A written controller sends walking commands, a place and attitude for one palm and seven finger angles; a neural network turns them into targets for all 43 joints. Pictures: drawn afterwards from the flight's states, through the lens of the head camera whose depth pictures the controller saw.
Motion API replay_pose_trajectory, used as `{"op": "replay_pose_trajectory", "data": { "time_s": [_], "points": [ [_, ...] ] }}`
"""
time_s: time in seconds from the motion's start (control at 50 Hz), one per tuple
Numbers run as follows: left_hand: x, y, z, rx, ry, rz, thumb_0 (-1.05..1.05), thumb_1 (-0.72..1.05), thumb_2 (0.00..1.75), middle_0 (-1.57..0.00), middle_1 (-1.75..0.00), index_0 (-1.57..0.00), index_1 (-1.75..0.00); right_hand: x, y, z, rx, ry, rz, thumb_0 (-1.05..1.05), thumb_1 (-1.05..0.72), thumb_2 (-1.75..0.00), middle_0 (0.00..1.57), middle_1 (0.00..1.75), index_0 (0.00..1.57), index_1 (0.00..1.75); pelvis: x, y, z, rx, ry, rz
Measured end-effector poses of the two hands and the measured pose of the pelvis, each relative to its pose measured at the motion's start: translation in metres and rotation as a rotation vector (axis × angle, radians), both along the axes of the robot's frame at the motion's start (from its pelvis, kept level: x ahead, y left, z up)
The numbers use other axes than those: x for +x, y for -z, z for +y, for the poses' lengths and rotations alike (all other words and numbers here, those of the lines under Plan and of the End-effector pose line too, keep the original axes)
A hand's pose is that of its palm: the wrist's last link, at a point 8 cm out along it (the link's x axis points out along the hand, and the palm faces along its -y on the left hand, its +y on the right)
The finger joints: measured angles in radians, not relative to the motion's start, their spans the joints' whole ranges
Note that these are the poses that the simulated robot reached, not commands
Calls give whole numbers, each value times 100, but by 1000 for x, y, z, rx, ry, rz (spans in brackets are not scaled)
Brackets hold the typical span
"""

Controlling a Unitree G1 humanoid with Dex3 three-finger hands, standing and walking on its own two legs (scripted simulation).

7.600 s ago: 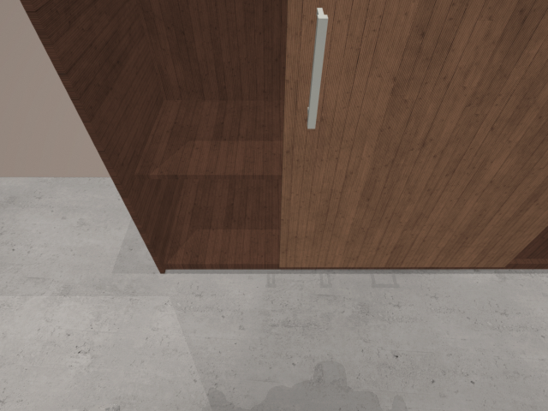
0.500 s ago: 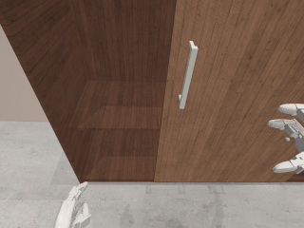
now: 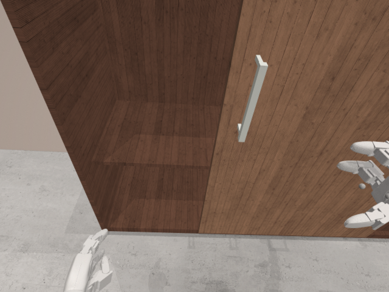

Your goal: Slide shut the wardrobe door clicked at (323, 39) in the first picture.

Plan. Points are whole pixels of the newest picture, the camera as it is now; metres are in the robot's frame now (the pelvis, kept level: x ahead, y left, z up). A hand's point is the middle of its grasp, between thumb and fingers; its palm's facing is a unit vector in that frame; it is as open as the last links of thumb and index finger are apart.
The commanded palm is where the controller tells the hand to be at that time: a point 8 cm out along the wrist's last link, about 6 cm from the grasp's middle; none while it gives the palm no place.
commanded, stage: move the hooked fingers beside the handle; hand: right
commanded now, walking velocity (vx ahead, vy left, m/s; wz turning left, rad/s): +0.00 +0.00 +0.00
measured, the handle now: (249, 102) +0.55 -0.12 +0.13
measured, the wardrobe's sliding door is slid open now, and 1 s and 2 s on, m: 0.48 0.48 0.48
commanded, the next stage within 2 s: none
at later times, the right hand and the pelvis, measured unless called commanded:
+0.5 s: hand (329, 158) +0.34 -0.25 +0.16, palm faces +0.01 +1.00 -0.04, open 14.0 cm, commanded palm +0.32 -0.29 +0.16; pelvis +0.01 -0.01 +0.00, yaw +0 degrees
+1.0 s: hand (304, 137) +0.40 -0.22 +0.15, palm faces +0.00 +1.00 -0.02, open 14.0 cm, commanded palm +0.38 -0.27 +0.15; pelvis +0.01 -0.02 +0.00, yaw +1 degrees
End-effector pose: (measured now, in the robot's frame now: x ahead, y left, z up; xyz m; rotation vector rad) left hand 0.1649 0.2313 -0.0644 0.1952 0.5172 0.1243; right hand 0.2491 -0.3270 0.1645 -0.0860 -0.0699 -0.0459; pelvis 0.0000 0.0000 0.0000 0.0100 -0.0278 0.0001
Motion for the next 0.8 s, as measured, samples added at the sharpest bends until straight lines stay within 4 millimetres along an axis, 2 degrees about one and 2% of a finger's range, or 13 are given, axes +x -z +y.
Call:
{"op": "replay_pose_trajectory", "data": {
  "time_s": [0.12,0.28,0.64,0.8],
  "points": [
    [4,1,-1,3,6,4,1,90,90,-20,-30,-21,-30,6,3,0,11,6,4,-1,50,-30,30,120,31,120,1,1,0,0,7,-1],
    [3,3,-3,8,-4,25,1,90,90,-20,-30,-21,-30,33,4,13,25,-29,2,-2,50,-30,30,120,30,120,2,1,-2,-1,5,8],
    [-20,15,-2,16,-67,128,1,90,90,-20,-30,-21,-30,94,10,36,53,-43,33,-2,50,-30,30,120,30,120,7,1,-11,-4,-12,37],
    [-31,19,0,10,-95,172,1,90,90,-20,-30,-21,-30,111,8,44,60,-49,29,-2,50,-30,30,120,30,120,11,1,-14,-4,-20,47]
  ]
}}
